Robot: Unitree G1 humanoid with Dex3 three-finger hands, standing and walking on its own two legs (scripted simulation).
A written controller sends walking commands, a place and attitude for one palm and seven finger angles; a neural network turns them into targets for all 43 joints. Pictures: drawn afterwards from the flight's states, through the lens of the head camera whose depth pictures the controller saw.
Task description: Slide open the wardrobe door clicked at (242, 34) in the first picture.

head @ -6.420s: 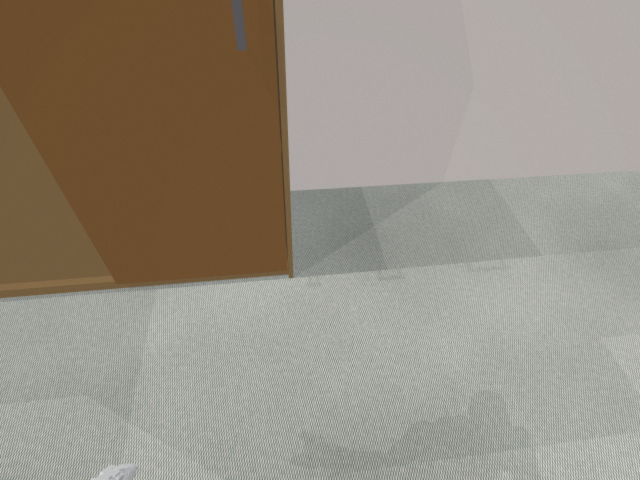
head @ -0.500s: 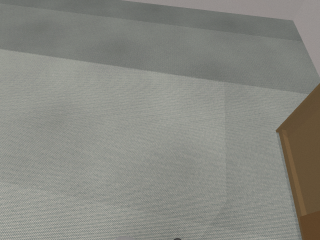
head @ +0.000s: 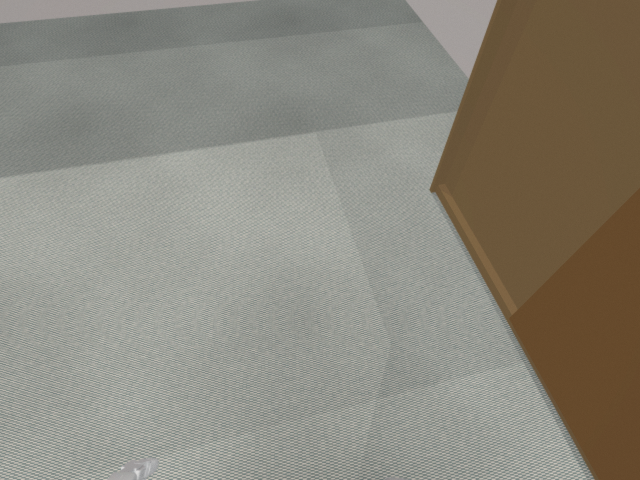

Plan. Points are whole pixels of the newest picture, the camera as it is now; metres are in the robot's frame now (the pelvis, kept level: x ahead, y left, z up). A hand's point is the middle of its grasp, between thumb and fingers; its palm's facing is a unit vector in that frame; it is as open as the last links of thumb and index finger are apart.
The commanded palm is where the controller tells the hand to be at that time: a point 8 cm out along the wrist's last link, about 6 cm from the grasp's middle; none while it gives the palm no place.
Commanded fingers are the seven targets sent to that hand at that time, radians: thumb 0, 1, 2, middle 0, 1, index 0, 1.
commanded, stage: turn to face it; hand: right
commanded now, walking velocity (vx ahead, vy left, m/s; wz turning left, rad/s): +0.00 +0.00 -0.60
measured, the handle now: out of the picture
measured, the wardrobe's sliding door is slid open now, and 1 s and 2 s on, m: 0.00 0.00 0.00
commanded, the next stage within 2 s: take the last steps up to it in 2.00 s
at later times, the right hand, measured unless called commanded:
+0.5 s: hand out of the picture +0.11 -0.22 -0.14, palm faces +0.25 +0.92 -0.29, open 7.3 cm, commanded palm none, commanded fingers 0.00 -0.90 -0.90 0.20 0.30 0.20 0.30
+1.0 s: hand out of the picture -0.09 -0.19 -0.18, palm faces +0.60 +0.76 -0.24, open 7.4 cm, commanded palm none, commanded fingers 0.00 -0.90 -0.90 0.20 0.30 0.20 0.30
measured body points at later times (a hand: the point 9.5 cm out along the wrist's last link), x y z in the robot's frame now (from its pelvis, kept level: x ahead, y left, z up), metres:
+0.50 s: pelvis +0.03 +0.02 +0.00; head +0.06 +0.03 +0.45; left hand +0.14 +0.25 -0.16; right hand +0.10 -0.27 -0.11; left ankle +0.07 +0.12 -0.73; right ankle -0.01 -0.12 -0.73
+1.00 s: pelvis +0.01 +0.00 -0.01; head +0.04 -0.04 +0.44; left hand +0.25 +0.16 -0.13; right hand -0.12 -0.23 -0.16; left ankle +0.07 +0.12 -0.73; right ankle -0.05 -0.08 -0.73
